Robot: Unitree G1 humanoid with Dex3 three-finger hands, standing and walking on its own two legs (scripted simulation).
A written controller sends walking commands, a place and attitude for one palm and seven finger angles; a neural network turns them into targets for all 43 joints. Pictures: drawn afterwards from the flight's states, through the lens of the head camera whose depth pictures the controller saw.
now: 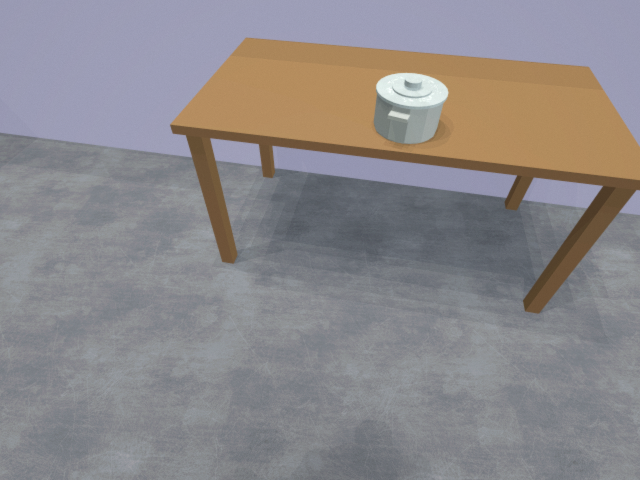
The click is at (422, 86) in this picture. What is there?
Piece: lid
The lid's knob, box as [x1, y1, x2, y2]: [404, 76, 421, 87]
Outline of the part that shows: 405,78 404,84 408,87 418,87 421,84 421,78 417,76 407,76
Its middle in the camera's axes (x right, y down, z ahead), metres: +0.24 -0.41 +1.02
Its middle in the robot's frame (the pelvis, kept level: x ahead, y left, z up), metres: +1.06 -0.19 +0.01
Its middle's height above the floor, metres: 0.79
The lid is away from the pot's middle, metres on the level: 0.00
